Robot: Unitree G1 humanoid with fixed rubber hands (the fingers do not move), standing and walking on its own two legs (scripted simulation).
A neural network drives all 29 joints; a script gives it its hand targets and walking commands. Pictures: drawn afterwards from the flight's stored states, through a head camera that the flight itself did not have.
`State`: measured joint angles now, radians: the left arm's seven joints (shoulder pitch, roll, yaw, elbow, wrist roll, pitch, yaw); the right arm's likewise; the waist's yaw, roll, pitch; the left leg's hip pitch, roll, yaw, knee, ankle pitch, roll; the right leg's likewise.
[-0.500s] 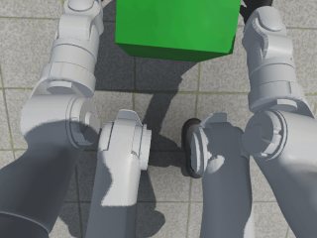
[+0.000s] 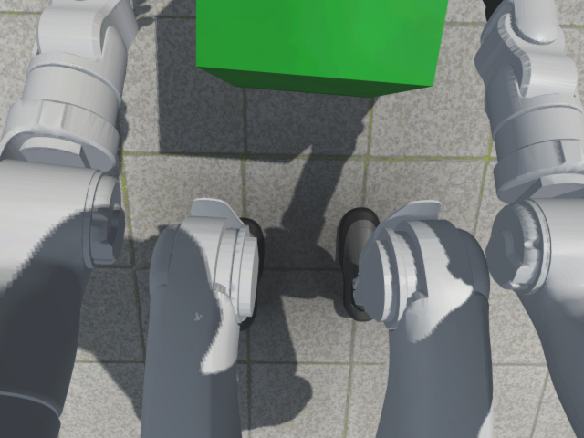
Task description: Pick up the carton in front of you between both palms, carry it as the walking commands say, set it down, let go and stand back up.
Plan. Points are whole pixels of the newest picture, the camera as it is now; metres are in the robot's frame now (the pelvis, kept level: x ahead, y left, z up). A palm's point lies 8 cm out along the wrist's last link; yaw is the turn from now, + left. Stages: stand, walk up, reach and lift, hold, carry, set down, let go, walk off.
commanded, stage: set down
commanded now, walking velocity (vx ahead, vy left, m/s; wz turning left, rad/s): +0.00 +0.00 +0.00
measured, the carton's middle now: out of the picture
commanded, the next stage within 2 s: let go in 0.96 s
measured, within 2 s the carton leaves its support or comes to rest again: neither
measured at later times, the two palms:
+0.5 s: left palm out of the picture +0.56 +0.20 +0.01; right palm out of the picture +0.53 -0.19 +0.00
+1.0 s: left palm out of the picture +0.56 +0.20 +0.16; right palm out of the picture +0.52 -0.20 +0.16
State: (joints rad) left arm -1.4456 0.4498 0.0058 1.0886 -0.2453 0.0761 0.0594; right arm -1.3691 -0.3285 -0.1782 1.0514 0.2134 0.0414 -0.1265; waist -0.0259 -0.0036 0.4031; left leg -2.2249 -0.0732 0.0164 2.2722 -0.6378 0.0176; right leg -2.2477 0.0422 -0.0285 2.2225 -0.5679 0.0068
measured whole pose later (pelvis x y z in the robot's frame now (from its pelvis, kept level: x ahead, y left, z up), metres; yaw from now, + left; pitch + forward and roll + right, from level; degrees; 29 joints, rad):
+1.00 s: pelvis +0.04 -0.01 +0.26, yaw +1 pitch +46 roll +0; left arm -1.12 0.35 0.26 0.94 0.00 0.13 -0.05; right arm -1.01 -0.17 -0.31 0.77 0.02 0.15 -0.09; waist -0.05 0.00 -0.08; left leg -1.65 -0.06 -0.03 1.25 -0.40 0.00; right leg -1.67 0.06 0.02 1.22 -0.36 0.00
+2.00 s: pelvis +0.12 +0.01 +0.42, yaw +0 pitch -2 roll +0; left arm 0.23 0.21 0.03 0.45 0.00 0.09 -0.06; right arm 0.24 -0.22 -0.04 0.44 -0.01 0.09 0.08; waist -0.01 0.02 0.06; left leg -0.12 -0.05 -0.04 0.43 -0.27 0.03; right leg -0.15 0.03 0.06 0.42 -0.24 0.00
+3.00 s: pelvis +0.15 +0.00 +0.41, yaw +1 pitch -1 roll +0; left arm 0.17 0.34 0.03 0.77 0.03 0.00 0.03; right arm 0.16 -0.34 -0.03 0.77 -0.03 0.00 -0.03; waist 0.00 0.00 0.00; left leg -0.13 -0.04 -0.05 0.47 -0.32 0.02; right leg -0.16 0.04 0.03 0.47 -0.30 -0.02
